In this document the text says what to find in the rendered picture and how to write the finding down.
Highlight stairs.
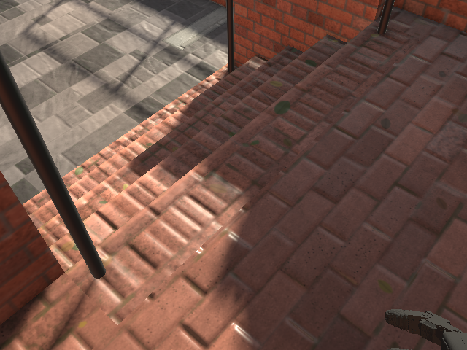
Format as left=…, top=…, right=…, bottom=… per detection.
left=23, top=35, right=346, bottom=272

